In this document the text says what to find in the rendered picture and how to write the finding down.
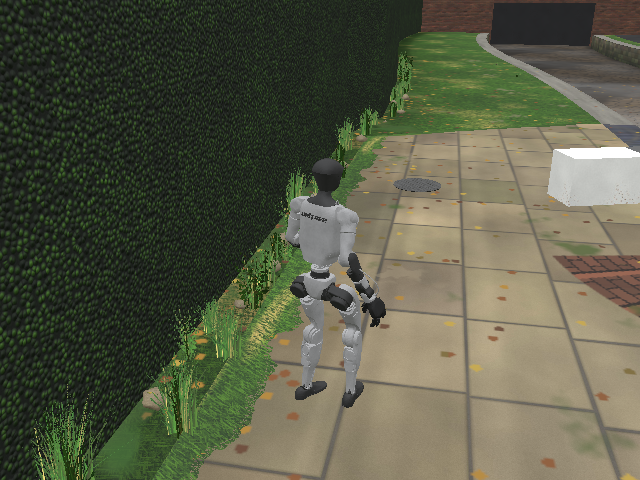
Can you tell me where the humanoid robot torso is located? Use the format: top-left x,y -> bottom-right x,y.
299,194 -> 344,301

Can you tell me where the robot right hand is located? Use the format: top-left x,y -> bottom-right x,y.
361,297 -> 386,327

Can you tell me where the robot right forearm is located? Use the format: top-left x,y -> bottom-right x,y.
346,253 -> 376,303

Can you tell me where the robot right upper arm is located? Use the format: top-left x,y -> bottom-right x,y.
337,206 -> 359,267

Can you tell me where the robot left upper arm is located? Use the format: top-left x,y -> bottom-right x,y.
285,196 -> 309,244

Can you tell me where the left robot thigh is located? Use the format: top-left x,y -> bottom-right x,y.
290,273 -> 324,345

